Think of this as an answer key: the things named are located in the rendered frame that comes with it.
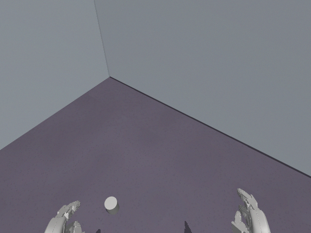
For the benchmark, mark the can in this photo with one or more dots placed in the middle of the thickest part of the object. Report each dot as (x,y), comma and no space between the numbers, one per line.
(111,205)

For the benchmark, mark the right robot hand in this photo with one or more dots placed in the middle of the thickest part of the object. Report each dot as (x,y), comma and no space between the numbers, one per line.
(255,218)

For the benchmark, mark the left robot hand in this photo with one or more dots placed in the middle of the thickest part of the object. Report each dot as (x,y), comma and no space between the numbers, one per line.
(58,224)

